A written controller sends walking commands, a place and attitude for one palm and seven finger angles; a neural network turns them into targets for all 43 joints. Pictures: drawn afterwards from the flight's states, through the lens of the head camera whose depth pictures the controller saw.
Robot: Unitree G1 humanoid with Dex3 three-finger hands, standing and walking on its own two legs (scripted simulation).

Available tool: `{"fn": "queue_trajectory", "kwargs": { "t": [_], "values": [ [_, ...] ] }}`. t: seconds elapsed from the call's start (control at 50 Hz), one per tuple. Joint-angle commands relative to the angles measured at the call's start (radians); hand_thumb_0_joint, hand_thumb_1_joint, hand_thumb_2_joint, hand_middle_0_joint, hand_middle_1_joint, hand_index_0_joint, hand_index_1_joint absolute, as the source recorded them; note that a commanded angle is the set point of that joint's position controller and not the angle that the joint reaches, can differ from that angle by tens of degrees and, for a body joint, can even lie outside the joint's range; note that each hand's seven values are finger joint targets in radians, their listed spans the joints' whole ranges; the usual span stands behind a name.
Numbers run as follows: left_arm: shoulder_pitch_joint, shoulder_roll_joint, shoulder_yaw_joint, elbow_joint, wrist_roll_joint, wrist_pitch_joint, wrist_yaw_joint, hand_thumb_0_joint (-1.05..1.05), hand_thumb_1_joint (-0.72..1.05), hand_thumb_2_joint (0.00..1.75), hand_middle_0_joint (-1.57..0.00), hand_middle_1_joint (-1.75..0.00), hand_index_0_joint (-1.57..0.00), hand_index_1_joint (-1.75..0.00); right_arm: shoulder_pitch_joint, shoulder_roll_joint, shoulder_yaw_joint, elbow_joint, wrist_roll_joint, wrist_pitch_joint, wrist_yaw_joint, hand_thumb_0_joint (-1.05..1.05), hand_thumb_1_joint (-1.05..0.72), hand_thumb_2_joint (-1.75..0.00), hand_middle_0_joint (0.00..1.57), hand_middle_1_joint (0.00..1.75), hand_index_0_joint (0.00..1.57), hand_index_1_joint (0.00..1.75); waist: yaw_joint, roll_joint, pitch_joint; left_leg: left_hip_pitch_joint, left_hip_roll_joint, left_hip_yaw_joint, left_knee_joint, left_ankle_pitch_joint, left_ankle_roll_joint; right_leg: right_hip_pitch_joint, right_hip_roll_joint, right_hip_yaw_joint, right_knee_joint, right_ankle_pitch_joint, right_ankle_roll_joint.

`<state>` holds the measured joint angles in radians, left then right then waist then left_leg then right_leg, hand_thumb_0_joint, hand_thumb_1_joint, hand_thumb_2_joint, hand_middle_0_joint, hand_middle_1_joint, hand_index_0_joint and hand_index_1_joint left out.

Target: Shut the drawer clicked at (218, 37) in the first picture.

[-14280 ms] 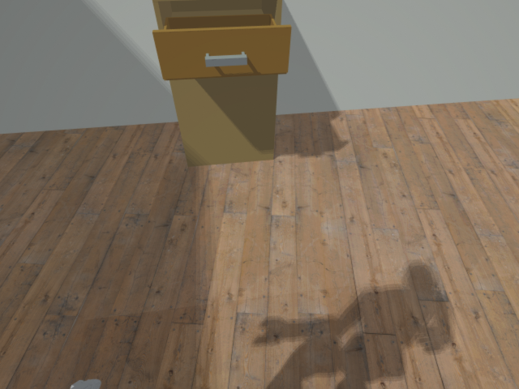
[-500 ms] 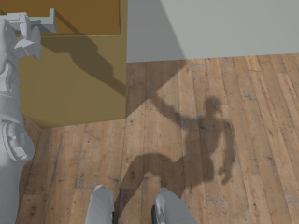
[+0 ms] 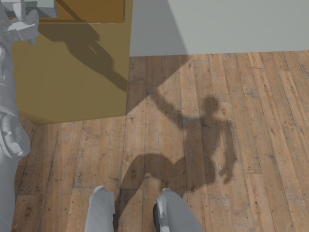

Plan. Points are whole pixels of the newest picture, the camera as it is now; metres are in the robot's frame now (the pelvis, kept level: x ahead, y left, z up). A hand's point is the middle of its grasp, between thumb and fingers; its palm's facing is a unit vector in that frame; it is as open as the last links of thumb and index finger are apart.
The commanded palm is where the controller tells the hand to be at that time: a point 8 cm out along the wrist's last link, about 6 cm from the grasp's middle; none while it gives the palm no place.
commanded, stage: pull the fist back off the drawer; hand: left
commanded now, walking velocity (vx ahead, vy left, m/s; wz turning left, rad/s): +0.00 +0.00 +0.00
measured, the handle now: (21, 1) +0.64 +0.25 +0.11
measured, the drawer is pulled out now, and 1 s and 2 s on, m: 0.00 0.00 0.00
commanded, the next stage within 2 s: draw the hand back to the body in 0.56 s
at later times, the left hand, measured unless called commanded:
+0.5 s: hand (40, 27) +0.56 +0.20 +0.11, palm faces +0.09 -1.00 -0.04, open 3.2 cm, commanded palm +0.53 +0.23 +0.11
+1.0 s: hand (14, 46) +0.47 +0.22 +0.15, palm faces +0.10 -0.99 -0.03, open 3.3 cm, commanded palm +0.42 +0.26 +0.16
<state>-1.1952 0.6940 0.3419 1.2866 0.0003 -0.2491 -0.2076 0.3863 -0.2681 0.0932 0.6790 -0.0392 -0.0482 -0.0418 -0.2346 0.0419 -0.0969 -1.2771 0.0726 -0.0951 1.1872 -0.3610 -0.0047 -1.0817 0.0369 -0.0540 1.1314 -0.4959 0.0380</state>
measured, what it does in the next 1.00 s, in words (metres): rises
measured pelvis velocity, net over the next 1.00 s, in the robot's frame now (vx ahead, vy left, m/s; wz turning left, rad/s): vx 0.07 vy -0.01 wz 0.02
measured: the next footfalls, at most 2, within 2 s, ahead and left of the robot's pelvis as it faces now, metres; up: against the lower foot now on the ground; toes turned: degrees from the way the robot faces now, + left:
none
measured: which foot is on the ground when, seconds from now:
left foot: down 0.00-1.00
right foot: down 0.00-1.00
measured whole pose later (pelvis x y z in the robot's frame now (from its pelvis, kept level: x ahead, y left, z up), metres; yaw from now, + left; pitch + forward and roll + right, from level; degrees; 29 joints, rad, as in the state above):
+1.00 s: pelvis +0.07 -0.01 +0.06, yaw +1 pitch +14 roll -3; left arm -0.38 0.38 0.35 0.58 -0.22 -0.22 -0.23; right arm 0.35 -0.26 0.01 0.57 0.04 0.06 -0.01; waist -0.08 0.05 -0.13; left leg -0.76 0.08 -0.03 0.92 -0.40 -0.02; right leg -0.59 0.03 0.00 0.85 -0.50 0.02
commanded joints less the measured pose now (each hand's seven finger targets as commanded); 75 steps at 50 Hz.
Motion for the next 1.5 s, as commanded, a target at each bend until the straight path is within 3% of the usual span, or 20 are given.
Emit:
{"fn": "queue_trajectory", "kwargs": {
  "t": [0.0,0.16,0.22,0.4,0.44,0.54,0.64,0.66,0.72,0.78,0.82,0.84,0.98,1.14,1.16,1.18,1.2,1.3,1.34,1.48],
  "values": [
    [-0.609,0.219,0.063,-0.263,-0.03,-0.074,0.04,0.0,0.9,0.9,-1.4,-1.6,-1.4,-1.6,0.207,-0.213,-0.08,-0.027,0.001,-0.012,-0.007,0.0,-0.9,-0.9,0.2,0.3,0.2,0.3,-0.067,0.249,-0.488,0.656,-0.001,-0.031,-0.155,-0.058,0.038,-0.072,0.028,-0.014,-0.186,0.035,-0.058],
    [-0.556,0.162,0.054,-0.279,-0.016,-0.076,0.052,0.0,0.9,0.9,-1.4,-1.6,-1.4,-1.6,0.213,-0.205,-0.096,-0.036,-0.007,0.009,0.016,0.0,-0.9,-0.9,0.2,0.3,0.2,0.3,-0.048,0.239,-0.485,0.698,-0.005,-0.044,-0.173,-0.053,0.029,-0.08,0.03,-0.027,-0.185,0.041,-0.063],
    [-0.504,0.144,0.056,-0.309,-0.016,-0.085,0.052,0.0,0.9,0.9,-1.4,-1.6,-1.4,-1.6,0.211,-0.201,-0.101,-0.044,-0.007,0.018,0.025,0.0,-0.9,-0.9,0.2,0.3,0.2,0.3,-0.024,0.267,-0.508,0.742,-0.006,-0.046,-0.183,-0.015,0.023,-0.07,0.03,-0.03,-0.182,0.059,-0.069],
    [-0.263,0.127,0.103,-0.395,-0.042,-0.116,0.048,0.0,0.9,0.9,-1.4,-1.6,-1.4,-1.6,0.192,-0.183,-0.116,-0.083,0.006,0.051,0.038,0.0,-0.9,-0.9,0.2,0.3,0.2,0.3,0.048,0.192,-0.529,0.754,-0.015,0.009,-0.19,0.102,0.028,0.086,0.04,-0.016,-0.218,0.123,-0.066],
    [-0.205,0.084,0.086,-0.398,-0.055,-0.12,0.047,0.0,0.9,0.9,-1.4,-1.6,-1.4,-1.6,0.18,-0.175,-0.12,-0.086,0.012,0.059,0.041,0.0,-0.9,-0.9,0.2,0.3,0.2,0.3,0.05,0.178,-0.505,0.759,-0.015,0.022,-0.194,0.134,0.029,0.103,0.042,-0.014,-0.231,0.15,-0.062],
    [-0.199,0.091,0.097,-0.387,-0.06,-0.136,0.045,0.0,0.9,0.9,-1.4,-1.6,-1.4,-1.6,0.173,-0.169,-0.124,-0.078,0.02,0.074,0.036,0.0,-0.9,-0.9,0.2,0.3,0.2,0.3,0.04,0.113,-0.45,0.704,-0.021,0.046,-0.183,0.171,0.037,0.162,0.041,0.002,-0.239,0.211,-0.052],
    [-0.134,0.095,0.113,-0.386,-0.075,-0.159,0.018,0.0,0.9,0.9,-1.4,-1.6,-1.4,-1.6,0.17,-0.165,-0.13,-0.078,0.024,0.086,0.035,0.0,-0.9,-0.9,0.2,0.3,0.2,0.3,0.053,0.085,-0.474,0.693,-0.029,0.066,-0.163,0.262,0.042,0.238,0.039,0.018,-0.227,0.342,-0.049],
    [-0.058,0.103,0.131,-0.409,-0.082,-0.156,0.008,0.0,0.9,0.9,-1.4,-1.6,-1.4,-1.6,0.168,-0.164,-0.133,-0.095,0.028,0.092,0.037,0.0,-0.9,-0.9,0.2,0.3,0.2,0.3,0.089,0.103,-0.501,0.712,-0.033,0.073,-0.176,0.287,0.038,0.286,0.04,0.019,-0.229,0.374,-0.053],
    [0.111,0.078,0.139,-0.588,-0.127,-0.142,-0.021,0.0,0.9,0.9,-1.4,-1.6,-1.4,-1.6,0.137,-0.16,-0.145,-0.142,0.047,0.104,0.042,0.0,-0.9,-0.9,0.2,0.3,0.2,0.3,0.134,0.149,-0.611,0.845,-0.039,0.084,-0.203,0.412,0.036,0.385,0.044,0.016,-0.242,0.505,-0.057],
    [0.252,0.035,0.13,-0.726,-0.186,-0.089,-0.035,0.0,0.9,0.9,-1.4,-1.6,-1.4,-1.6,0.1,-0.154,-0.148,-0.174,0.067,0.105,0.039,0.0,-0.9,-0.9,0.2,0.3,0.2,0.3,0.145,0.076,-0.565,0.836,-0.048,0.101,-0.242,0.406,0.044,0.494,0.045,0.019,-0.288,0.579,-0.047],
    [0.324,0.016,0.119,-0.821,-0.208,-0.069,-0.034,0.0,0.9,0.9,-1.4,-1.6,-1.4,-1.6,0.071,-0.148,-0.145,-0.19,0.077,0.098,0.032,0.0,-0.9,-0.9,0.2,0.3,0.2,0.3,0.152,0.092,-0.527,0.851,-0.051,0.108,-0.268,0.426,0.045,0.532,0.04,0.021,-0.302,0.634,-0.047],
    [0.348,-0.036,0.078,-0.863,-0.217,-0.059,-0.034,0.0,0.9,0.9,-1.4,-1.6,-1.4,-1.6,0.054,-0.14,-0.143,-0.197,0.081,0.092,0.032,0.0,-0.9,-0.9,0.2,0.3,0.2,0.3,0.146,0.093,-0.49,0.866,-0.054,0.11,-0.279,0.415,0.046,0.529,0.041,0.018,-0.317,0.627,-0.045],
    [0.529,-0.126,0.016,-1.002,-0.258,-0.024,-0.029,0.0,0.9,0.9,-1.4,-1.6,-1.4,-1.6,-0.036,-0.136,-0.136,-0.217,0.092,0.053,0.016,0.0,-0.9,-0.9,0.2,0.3,0.2,0.3,0.15,0.06,-0.322,0.919,-0.056,0.098,-0.367,0.351,0.042,0.544,0.035,0.004,-0.387,0.543,-0.045],
    [0.702,-0.151,0.012,-1.187,-0.299,0.034,-0.056,0.0,0.9,0.9,-1.4,-1.6,-1.4,-1.6,-0.16,-0.121,-0.113,-0.28,0.098,0.004,0.0,0.0,-0.9,-0.9,0.2,0.3,0.2,0.3,0.203,0.041,-0.284,0.979,-0.067,0.091,-0.446,0.307,0.039,0.638,0.021,0.001,-0.435,0.508,-0.051],
    [0.739,-0.083,-0.014,-1.283,-0.159,0.039,0.066,0.0,0.9,0.9,-1.4,-1.6,-1.4,-1.6,-0.242,-0.107,-0.114,-0.284,0.089,0.01,-0.014,0.0,-0.9,-0.9,0.2,0.3,0.2,0.3,0.247,0.037,-0.251,1.047,-0.082,0.117,-0.486,0.295,0.037,0.614,0.003,0.038,-0.522,0.466,-0.062],
    [0.816,-0.168,-0.058,-1.289,-0.146,0.061,0.129,0.0,0.9,0.9,-1.4,-1.6,-1.4,-1.6,-0.247,-0.098,-0.108,-0.288,0.083,0.012,-0.024,0.0,-0.9,-0.9,0.2,0.3,0.2,0.3,0.226,0.02,-0.202,1.052,-0.075,0.117,-0.519,0.263,0.036,0.624,-0.002,0.028,-0.542,0.432,-0.058],
    [0.845,-0.185,-0.087,-1.299,-0.128,0.08,0.169,0.0,0.9,0.9,-1.4,-1.6,-1.4,-1.6,-0.256,-0.101,-0.107,-0.28,0.083,0.015,-0.03,0.0,-0.9,-0.9,0.2,0.3,0.2,0.3,0.225,0.006,-0.158,1.047,-0.074,0.114,-0.545,0.233,0.038,0.639,0.0,0.03,-0.569,0.402,-0.056],
    [0.906,-0.151,-0.053,-1.414,-0.086,0.113,0.273,0.0,0.9,0.9,-1.4,-1.6,-1.4,-1.6,-0.299,-0.096,-0.093,-0.258,0.071,0.023,-0.058,0.0,-0.9,-0.9,0.2,0.3,0.2,0.3,0.237,-0.028,-0.122,1.121,-0.073,0.115,-0.64,0.216,0.042,0.75,-0.006,0.029,-0.654,0.377,-0.054],
    [0.959,-0.181,-0.072,-1.471,-0.078,0.117,0.288,0.0,0.9,0.9,-1.4,-1.6,-1.4,-1.6,-0.315,-0.084,-0.083,-0.257,0.067,0.016,-0.062,0.0,-0.9,-0.9,0.2,0.3,0.2,0.3,0.246,0.03,-0.118,1.17,-0.073,0.117,-0.67,0.246,0.039,0.789,-0.012,0.024,-0.673,0.397,-0.057],
    [1.171,-0.207,-0.058,-1.619,-0.072,0.117,0.308,0.0,0.9,0.9,-1.4,-1.6,-1.4,-1.6,-0.345,-0.073,-0.079,-0.237,0.048,-0.015,-0.06,0.0,-0.9,-0.9,0.2,0.3,0.2,0.3,0.266,0.016,-0.04,1.247,-0.069,0.124,-0.757,0.293,0.034,0.869,-0.013,0.017,-0.762,0.426,-0.053]
  ]
}}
